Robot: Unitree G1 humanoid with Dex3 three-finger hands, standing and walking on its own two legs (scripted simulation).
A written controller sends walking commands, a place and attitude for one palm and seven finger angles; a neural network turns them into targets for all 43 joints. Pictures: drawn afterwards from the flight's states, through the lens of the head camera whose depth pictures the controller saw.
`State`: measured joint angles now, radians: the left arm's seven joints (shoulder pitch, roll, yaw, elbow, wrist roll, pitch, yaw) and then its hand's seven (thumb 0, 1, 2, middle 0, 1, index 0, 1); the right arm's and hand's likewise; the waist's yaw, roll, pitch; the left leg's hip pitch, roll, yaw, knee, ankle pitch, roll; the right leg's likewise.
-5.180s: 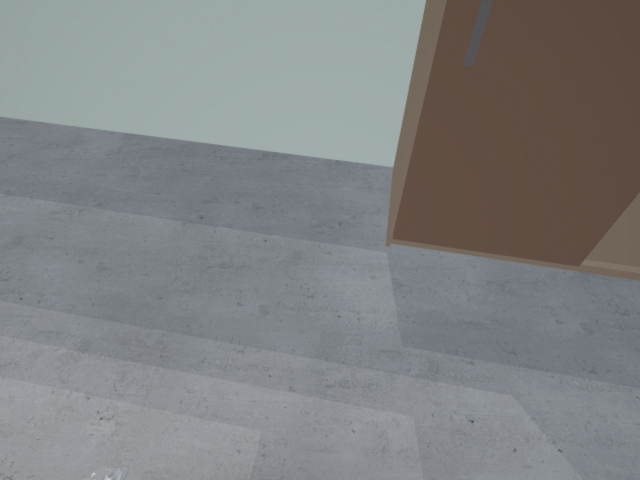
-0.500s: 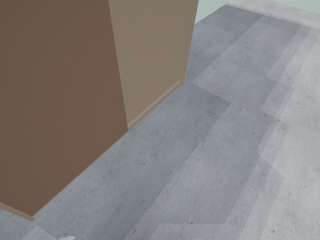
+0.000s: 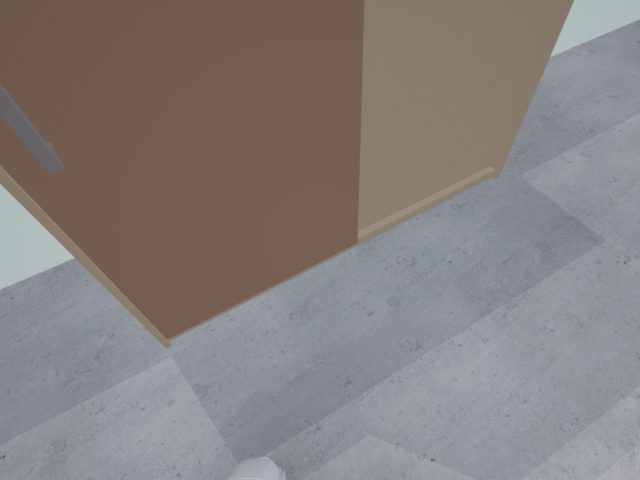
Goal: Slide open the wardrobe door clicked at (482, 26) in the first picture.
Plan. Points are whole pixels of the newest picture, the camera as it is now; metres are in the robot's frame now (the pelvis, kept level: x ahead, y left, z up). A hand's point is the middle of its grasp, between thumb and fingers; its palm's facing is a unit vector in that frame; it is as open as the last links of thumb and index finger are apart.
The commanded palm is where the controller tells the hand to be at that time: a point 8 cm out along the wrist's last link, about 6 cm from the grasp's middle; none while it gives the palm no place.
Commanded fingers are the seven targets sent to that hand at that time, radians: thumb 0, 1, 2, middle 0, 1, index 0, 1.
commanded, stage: turn to face it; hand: left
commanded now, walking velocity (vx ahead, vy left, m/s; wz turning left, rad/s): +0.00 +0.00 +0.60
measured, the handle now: (21, 118) +0.59 +0.50 +0.13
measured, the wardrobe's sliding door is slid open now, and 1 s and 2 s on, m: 0.00 0.00 0.00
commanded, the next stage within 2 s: take the last steps up to it in 0.80 s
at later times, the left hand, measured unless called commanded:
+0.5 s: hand out of the picture +0.08 +0.26 -0.15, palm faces +0.29 -0.92 -0.28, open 7.4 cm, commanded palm none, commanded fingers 0.00 0.90 0.90 -0.20 -0.30 -0.20 -0.30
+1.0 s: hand out of the picture -0.07 +0.20 -0.18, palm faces +0.52 -0.82 -0.23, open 7.4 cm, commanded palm none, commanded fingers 0.00 0.90 0.90 -0.20 -0.30 -0.20 -0.30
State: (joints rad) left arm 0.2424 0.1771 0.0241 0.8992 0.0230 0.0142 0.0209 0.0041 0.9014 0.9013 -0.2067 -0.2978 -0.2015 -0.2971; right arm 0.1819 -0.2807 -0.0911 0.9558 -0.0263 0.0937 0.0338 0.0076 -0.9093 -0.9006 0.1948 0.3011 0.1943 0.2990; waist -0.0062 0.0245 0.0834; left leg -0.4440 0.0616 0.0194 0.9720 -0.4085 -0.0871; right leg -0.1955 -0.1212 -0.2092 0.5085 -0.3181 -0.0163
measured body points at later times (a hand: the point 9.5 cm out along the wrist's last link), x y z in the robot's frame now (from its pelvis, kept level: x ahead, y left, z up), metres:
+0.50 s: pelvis +0.02 +0.02 -0.01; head +0.06 +0.03 +0.44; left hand +0.06 +0.31 -0.13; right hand +0.16 -0.21 -0.15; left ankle -0.03 +0.14 -0.74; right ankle +0.06 -0.12 -0.71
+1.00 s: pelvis +0.01 +0.01 -0.01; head +0.03 +0.04 +0.44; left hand -0.10 +0.24 -0.17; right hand +0.21 -0.17 -0.15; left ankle -0.05 +0.10 -0.74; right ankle +0.07 -0.10 -0.74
